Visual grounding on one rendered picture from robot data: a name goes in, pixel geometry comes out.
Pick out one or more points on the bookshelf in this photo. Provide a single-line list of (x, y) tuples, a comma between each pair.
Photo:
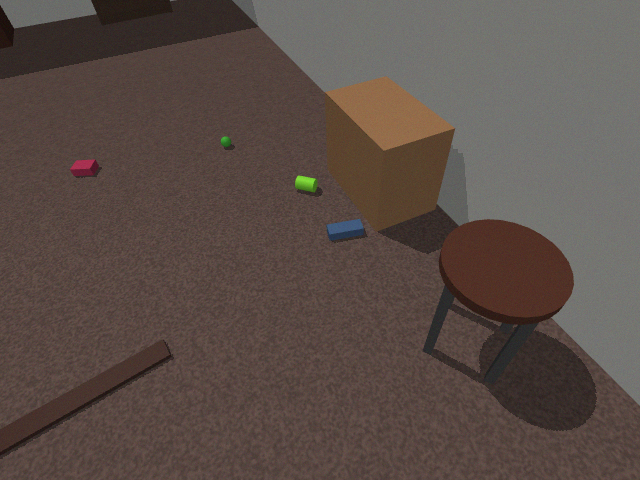
[(113, 11)]

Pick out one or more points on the stool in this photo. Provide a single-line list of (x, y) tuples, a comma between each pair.
[(505, 272)]

